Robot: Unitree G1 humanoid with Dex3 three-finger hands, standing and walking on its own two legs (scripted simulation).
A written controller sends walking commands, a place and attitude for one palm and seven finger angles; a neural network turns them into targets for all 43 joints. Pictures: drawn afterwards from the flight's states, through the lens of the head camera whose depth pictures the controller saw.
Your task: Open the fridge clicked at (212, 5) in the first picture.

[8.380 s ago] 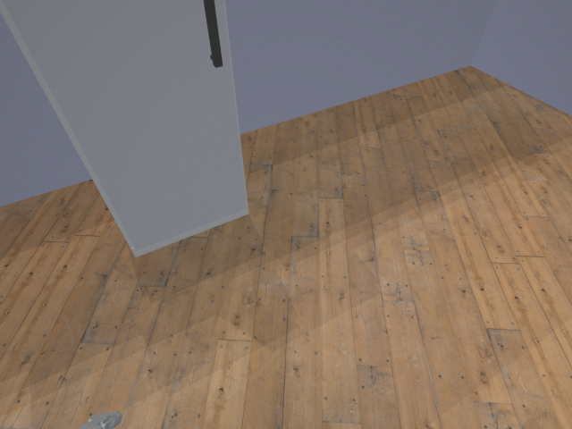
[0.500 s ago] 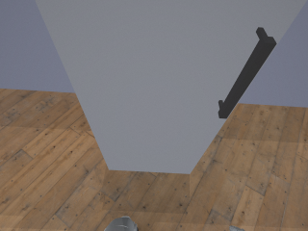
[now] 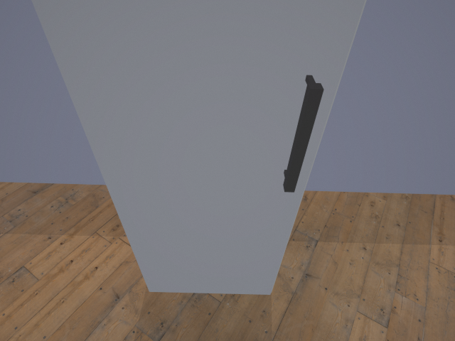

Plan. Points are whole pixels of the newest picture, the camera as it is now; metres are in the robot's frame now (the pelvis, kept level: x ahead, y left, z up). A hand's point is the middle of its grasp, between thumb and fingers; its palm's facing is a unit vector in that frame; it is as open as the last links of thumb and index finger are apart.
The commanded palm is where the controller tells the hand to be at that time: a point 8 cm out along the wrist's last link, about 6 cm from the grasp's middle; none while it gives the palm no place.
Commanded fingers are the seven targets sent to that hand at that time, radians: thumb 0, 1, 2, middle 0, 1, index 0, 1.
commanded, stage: come to a stop and stand still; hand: right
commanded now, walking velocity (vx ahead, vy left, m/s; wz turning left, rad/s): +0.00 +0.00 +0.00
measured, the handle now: (298, 139) +0.46 -0.12 +0.15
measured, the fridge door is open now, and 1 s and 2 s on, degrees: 0 0 0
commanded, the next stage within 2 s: look again from close up in 0.88 s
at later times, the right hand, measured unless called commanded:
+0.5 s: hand out of the picture +0.08 -0.22 -0.15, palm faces -0.03 +0.95 -0.30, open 7.3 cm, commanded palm none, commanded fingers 0.00 -0.90 -0.90 0.20 0.30 0.20 0.30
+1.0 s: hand out of the picture +0.10 -0.23 -0.13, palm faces -0.03 +0.94 -0.35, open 7.3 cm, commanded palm none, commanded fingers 0.00 -0.90 -0.90 0.20 0.30 0.20 0.30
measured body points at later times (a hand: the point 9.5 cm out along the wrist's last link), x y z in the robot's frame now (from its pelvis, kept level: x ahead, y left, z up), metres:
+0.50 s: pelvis +0.01 -0.01 +0.01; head +0.00 +0.00 +0.46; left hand +0.05 +0.27 -0.13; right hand +0.08 -0.27 -0.12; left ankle +0.07 +0.14 -0.72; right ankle -0.01 -0.08 -0.72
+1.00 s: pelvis +0.02 +0.01 +0.02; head +0.02 +0.02 +0.47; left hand +0.10 +0.31 -0.11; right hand +0.10 -0.28 -0.11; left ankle +0.07 +0.14 -0.72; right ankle -0.01 -0.08 -0.72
